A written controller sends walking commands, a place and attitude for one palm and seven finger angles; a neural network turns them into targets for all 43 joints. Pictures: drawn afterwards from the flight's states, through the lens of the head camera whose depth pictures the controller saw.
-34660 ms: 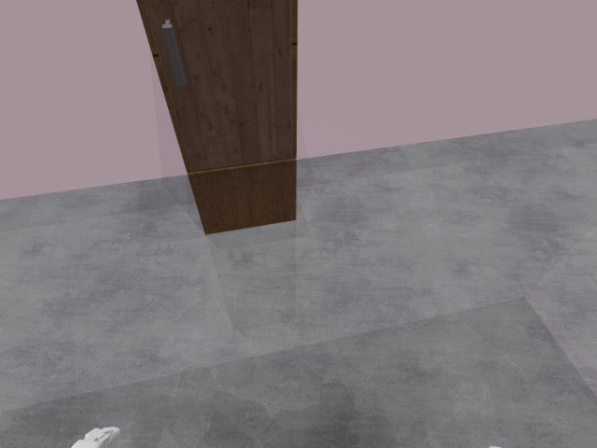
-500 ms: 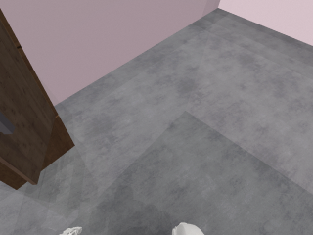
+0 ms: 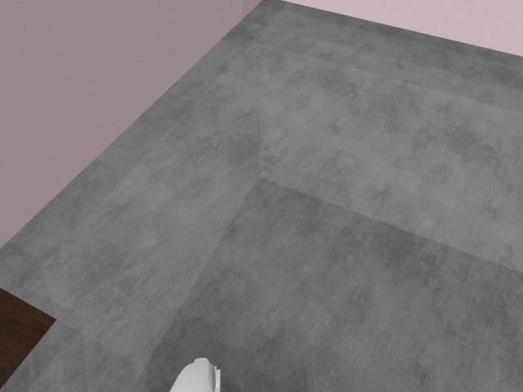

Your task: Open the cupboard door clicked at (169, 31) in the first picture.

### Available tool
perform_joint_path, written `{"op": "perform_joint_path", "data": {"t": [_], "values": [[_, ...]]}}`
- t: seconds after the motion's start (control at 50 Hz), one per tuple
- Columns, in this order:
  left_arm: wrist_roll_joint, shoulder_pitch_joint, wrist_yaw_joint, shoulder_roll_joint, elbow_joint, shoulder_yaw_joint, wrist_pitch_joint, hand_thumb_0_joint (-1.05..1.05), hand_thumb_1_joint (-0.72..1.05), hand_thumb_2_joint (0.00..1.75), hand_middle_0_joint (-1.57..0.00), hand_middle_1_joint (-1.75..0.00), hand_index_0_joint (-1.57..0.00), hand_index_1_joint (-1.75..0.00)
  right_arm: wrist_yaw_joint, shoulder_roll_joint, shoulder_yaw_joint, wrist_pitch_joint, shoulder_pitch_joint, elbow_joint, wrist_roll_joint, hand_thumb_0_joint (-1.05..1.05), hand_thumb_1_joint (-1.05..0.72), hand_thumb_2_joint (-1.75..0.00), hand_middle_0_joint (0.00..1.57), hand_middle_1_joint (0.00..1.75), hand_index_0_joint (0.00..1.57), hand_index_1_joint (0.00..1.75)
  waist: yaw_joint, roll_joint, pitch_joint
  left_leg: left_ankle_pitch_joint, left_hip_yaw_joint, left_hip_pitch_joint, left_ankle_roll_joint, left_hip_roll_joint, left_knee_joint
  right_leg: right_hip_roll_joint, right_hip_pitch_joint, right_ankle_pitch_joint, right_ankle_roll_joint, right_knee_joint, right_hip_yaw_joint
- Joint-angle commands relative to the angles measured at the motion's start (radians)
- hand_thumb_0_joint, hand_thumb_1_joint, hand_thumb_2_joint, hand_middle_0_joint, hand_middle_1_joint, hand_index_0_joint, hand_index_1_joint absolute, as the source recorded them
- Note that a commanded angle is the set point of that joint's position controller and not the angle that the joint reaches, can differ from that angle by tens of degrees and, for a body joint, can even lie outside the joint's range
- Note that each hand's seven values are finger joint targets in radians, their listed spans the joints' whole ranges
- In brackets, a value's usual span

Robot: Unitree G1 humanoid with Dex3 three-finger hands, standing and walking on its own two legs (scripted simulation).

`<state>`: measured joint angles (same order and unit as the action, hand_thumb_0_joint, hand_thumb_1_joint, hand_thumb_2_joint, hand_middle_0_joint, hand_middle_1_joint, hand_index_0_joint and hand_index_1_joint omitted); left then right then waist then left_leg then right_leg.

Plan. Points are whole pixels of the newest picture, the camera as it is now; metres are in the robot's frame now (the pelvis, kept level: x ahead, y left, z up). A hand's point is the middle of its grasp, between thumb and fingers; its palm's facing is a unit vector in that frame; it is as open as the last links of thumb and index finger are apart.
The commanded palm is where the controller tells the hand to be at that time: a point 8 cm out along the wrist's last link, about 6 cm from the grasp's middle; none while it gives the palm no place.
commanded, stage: walk to a spot facing it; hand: left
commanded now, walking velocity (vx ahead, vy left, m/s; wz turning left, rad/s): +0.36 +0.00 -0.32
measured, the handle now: out of the picture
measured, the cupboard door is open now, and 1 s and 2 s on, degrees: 46 46 46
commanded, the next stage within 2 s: turn to face it in 1.14 s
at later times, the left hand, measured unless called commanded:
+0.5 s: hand (193, 260) +0.38 +0.16 -0.16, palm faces -0.26 -0.95 -0.16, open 7.4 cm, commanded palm none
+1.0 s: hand (224, 232) +0.46 +0.10 -0.18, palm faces -0.18 -0.97 -0.15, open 7.3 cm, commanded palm none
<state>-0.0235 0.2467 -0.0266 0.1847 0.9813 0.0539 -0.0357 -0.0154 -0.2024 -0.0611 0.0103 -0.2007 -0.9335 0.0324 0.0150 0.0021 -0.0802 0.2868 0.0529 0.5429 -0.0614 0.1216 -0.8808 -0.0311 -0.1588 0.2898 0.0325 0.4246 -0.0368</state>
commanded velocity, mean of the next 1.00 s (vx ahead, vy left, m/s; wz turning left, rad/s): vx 0.37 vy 0.00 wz -0.20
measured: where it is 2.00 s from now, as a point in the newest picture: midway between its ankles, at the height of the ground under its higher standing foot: (302, 248)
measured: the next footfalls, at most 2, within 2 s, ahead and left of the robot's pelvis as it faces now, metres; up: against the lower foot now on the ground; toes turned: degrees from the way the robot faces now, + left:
left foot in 0.10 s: +0.19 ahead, +0.13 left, +0.00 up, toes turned +4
right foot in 0.58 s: +0.36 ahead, -0.14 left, +0.00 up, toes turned -21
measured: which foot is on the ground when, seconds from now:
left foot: up 0.00-0.08, down 0.10-0.60, up 0.62-1.00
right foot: down 0.00-0.12, up 0.14-0.56, down 0.58-1.00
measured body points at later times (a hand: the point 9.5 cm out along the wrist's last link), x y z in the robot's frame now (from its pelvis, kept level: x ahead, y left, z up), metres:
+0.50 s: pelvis +0.22 +0.01 +0.00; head +0.26 +0.01 +0.45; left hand +0.39 +0.21 -0.15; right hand +0.10 -0.20 -0.14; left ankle +0.15 +0.13 -0.74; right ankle +0.30 -0.14 -0.70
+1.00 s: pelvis +0.45 -0.07 +0.00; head +0.49 -0.06 +0.44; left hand +0.47 +0.16 -0.17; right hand +0.48 -0.33 -0.14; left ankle +0.59 +0.02 -0.72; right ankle +0.33 -0.13 -0.74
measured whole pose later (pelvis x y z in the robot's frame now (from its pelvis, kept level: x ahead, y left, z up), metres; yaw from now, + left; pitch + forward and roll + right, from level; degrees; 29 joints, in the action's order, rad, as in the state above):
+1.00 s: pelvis +0.45 -0.07 +0.00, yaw -14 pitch +0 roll -1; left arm -0.02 0.35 -0.01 0.17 1.12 0.04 -0.08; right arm -0.02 -0.20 -0.06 0.03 -0.14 -1.01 0.03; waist -0.02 0.01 -0.06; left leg 0.21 0.10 0.50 -0.02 0.11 -0.66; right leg -0.04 0.00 0.36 0.04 0.34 -0.12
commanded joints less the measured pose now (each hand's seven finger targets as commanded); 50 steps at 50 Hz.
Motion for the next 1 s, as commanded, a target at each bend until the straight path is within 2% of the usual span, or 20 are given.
{"op": "perform_joint_path", "data": {"t": [0.0,0.02,0.06,0.08,0.1,0.12,0.16,0.24,0.32,0.44,0.5,0.52,0.54,0.56,0.58,0.62,0.66,0.7,0.92,0.98], "values": [[0.002,0.016,0.013,0.188,-0.042,0.055,-0.026,0.0,0.9,0.9,-0.2,-0.3,-0.2,-0.3,0.0,-0.067,-0.007,0.041,0.032,0.083,-0.01,0.0,-0.9,-0.9,0.2,0.3,0.2,0.3,-0.015,0.124,0.029,-0.044,0.023,-0.079,0.009,-0.046,0.19,0.251,0.007,-0.106,0.152,-0.159,0.219],[0.001,0.016,0.016,0.184,-0.036,0.054,-0.023,0.0,0.9,0.9,-0.2,-0.3,-0.2,-0.3,0.001,-0.069,-0.009,0.046,0.014,0.077,-0.01,0.0,-0.9,-0.9,0.2,0.3,0.2,0.3,-0.003,0.098,0.035,-0.056,0.03,-0.161,0.011,-0.059,0.257,0.238,-0.017,-0.103,0.138,-0.126,0.221],[0.008,-0.023,0.016,0.156,-0.046,0.052,-0.018,0.0,0.9,0.9,-0.2,-0.3,-0.2,-0.3,0.016,-0.133,-0.021,0.061,-0.173,0.014,-0.005,0.0,-0.9,-0.9,0.2,0.3,0.2,0.3,0.088,-0.009,0.1,-0.068,0.007,-0.486,0.032,-0.052,0.391,0.155,-0.153,-0.144,0.087,0.088,0.159],[0.015,0.026,0.009,0.096,-0.059,0.044,-0.016,0.0,0.9,0.9,-0.2,-0.3,-0.2,-0.3,0.029,-0.244,-0.049,0.07,-0.314,-0.016,0.015,0.0,-0.9,-0.9,0.2,0.3,0.2,0.3,0.132,-0.256,0.207,0.079,-0.317,-0.694,0.118,0.19,0.477,0.034,-0.338,0.063,0.031,0.39,0.054],[0.014,0.025,0.003,0.073,-0.083,0.031,-0.022,0.0,0.9,0.9,-0.2,-0.3,-0.2,-0.3,0.038,-0.292,-0.05,0.059,-0.401,-0.026,0.02,0.0,-0.9,-0.9,0.2,0.3,0.2,0.3,0.141,-0.359,0.249,0.161,-0.588,-0.759,0.21,0.375,0.623,-0.042,-0.487,0.306,0.011,0.702,0.02],[-0.001,-0.032,0.008,0.098,-0.087,0.029,-0.023,0.0,0.9,0.9,-0.2,-0.3,-0.2,-0.3,0.04,-0.258,-0.04,0.052,-0.345,-0.015,0.013,0.0,-0.9,-0.9,0.2,0.3,0.2,0.3,0.125,-0.292,0.188,0.205,-0.591,-0.652,0.222,0.39,0.643,0.032,-0.547,0.25,0.024,0.86,0.092],[-0.007,-0.074,-0.007,0.08,-0.067,0.036,-0.022,0.0,0.9,0.9,-0.2,-0.3,-0.2,-0.3,0.039,-0.149,-0.013,0.061,-0.212,0.016,0.009,0.0,-0.9,-0.9,0.2,0.3,0.2,0.3,0.055,-0.153,0.037,0.1,-0.392,-0.438,0.176,0.307,0.671,0.111,-0.554,0.05,0.008,0.927,0.092],[-0.011,-0.011,-0.019,0.033,-0.036,0.024,0.014,0.0,0.9,0.9,-0.2,-0.3,-0.2,-0.3,0.045,-0.093,0.003,0.085,-0.192,-0.014,-0.006,0.0,-0.9,-0.9,0.2,0.3,0.2,0.3,-0.005,-0.129,0.08,-0.274,-0.057,-0.46,0.143,0.201,0.659,0.128,-0.503,-0.065,-0.026,0.798,0.049],[-0.013,-0.09,-0.022,0.009,-0.06,0.012,0.018,0.0,0.9,0.9,-0.2,-0.3,-0.2,-0.3,0.038,-0.082,0.0,0.077,-0.247,-0.052,-0.005,0.0,-0.9,-0.9,0.2,0.3,0.2,0.3,0.01,-0.111,0.045,-0.332,0.064,-0.493,0.149,0.178,0.671,0.133,-0.503,-0.124,-0.028,0.569,-0.01],[-0.008,-0.243,-0.023,0.017,-0.094,0.005,0.014,0.0,0.9,0.9,-0.2,-0.3,-0.2,-0.3,0.034,-0.094,0.011,0.061,-0.318,-0.101,0.007,0.0,-0.9,-0.9,0.2,0.3,0.2,0.3,0.044,-0.129,-0.027,-0.378,0.108,-0.495,0.16,0.208,0.668,0.108,-0.401,-0.111,0.009,0.291,-0.072],[-0.005,-0.159,-0.016,0.047,-0.067,0.01,0.003,0.0,0.9,0.9,-0.2,-0.3,-0.2,-0.3,0.035,-0.121,0.013,0.054,-0.312,-0.119,0.005,0.0,-0.9,-0.9,0.2,0.3,0.2,0.3,-0.011,-0.102,0.032,-0.636,0.132,-0.516,0.147,0.212,0.52,0.05,-0.199,-0.039,0.051,0.199,-0.116],[-0.006,-0.024,-0.01,0.067,-0.025,0.018,-0.005,0.0,0.9,0.9,-0.2,-0.3,-0.2,-0.3,0.033,-0.126,0.012,0.05,-0.289,-0.12,0.0,0.0,-0.9,-0.9,0.2,0.3,0.2,0.3,-0.079,-0.067,0.09,-0.707,0.162,-0.477,0.119,0.178,0.363,0.014,-0.022,-0.075,0.068,0.136,-0.135],[-0.009,0.141,0.0,0.129,0.032,0.038,-0.016,0.0,0.9,0.9,-0.2,-0.3,-0.2,-0.3,0.025,-0.115,0.016,0.054,-0.257,-0.111,-0.015,0.0,-0.9,-0.9,0.2,0.3,0.2,0.3,-0.153,-0.009,0.17,-0.606,0.199,-0.291,0.084,0.127,0.153,0.08,0.263,-0.076,0.105,0.11,-0.047],[-0.008,0.293,0.018,0.238,0.07,0.072,-0.021,0.0,0.9,0.9,-0.2,-0.3,-0.2,-0.3,0.022,-0.049,0.024,0.062,-0.265,-0.081,-0.033,0.0,-0.9,-0.9,0.2,0.3,0.2,0.3,-0.198,0.222,0.295,-0.01,0.226,0.0,0.037,-0.018,-0.19,0.369,0.527,-0.036,0.215,0.006,0.381],[0.017,0.292,0.023,0.282,0.076,0.07,-0.018,0.0,0.9,0.9,-0.2,-0.3,-0.2,-0.3,0.023,-0.05,0.015,0.062,-0.188,-0.053,-0.032,0.0,-0.9,-0.9,0.2,0.3,0.2,0.3,-0.187,0.218,0.248,0.33,0.098,0.151,0.037,-0.067,-0.424,0.489,0.496,-0.165,0.281,-0.121,0.573],[0.019,0.119,0.035,0.191,0.031,0.049,-0.014,0.0,0.9,0.9,-0.2,-0.3,-0.2,-0.3,0.024,-0.053,-0.002,0.053,-0.119,-0.059,-0.023,0.0,-0.9,-0.9,0.2,0.3,0.2,0.3,-0.105,0.119,0.118,0.134,-0.035,0.15,0.046,0.03,-0.444,0.424,0.219,-0.078,0.219,-0.166,0.424],[0.012,0.017,0.036,0.104,0.009,0.02,-0.026,0.0,0.9,0.9,-0.2,-0.3,-0.2,-0.3,0.021,-0.001,0.005,0.027,-0.168,-0.102,-0.008,0.0,-0.9,-0.9,0.2,0.3,0.2,0.3,-0.018,0.089,0.031,0.041,-0.028,0.026,0.031,0.06,-0.311,0.33,-0.026,-0.094,0.162,-0.228,0.224],[0.007,-0.002,0.033,0.078,0.014,0.012,-0.037,0.0,0.9,0.9,-0.2,-0.3,-0.2,-0.3,0.015,0.02,0.008,0.008,-0.225,-0.127,-0.004,0.0,-0.9,-0.9,0.2,0.3,0.2,0.3,0.026,0.096,0.019,-0.002,-0.002,-0.035,0.017,0.05,-0.203,0.279,-0.107,-0.083,0.146,-0.26,0.13],[0.003,0.14,0.032,0.11,0.098,0.012,-0.058,0.0,0.9,0.9,-0.2,-0.3,-0.2,-0.3,-0.015,-0.012,0.005,0.042,0.102,-0.008,-0.011,0.0,-0.9,-0.9,0.2,0.3,0.2,0.3,-0.042,0.072,-0.015,-0.077,0.042,0.006,0.042,-0.01,0.22,0.299,0.136,-0.346,0.142,-0.194,0.117],[0.011,0.11,0.033,0.131,0.104,0.017,-0.055,0.0,0.9,0.9,-0.2,-0.3,-0.2,-0.3,0.0,-0.055,-0.001,0.055,-0.042,-0.059,-0.005,0.0,-0.9,-0.9,0.2,0.3,0.2,0.3,0.049,0.046,0.048,-0.11,0.104,-0.273,0.069,-0.085,0.356,0.249,0.099,-0.603,0.098,0.023,0.028]]}}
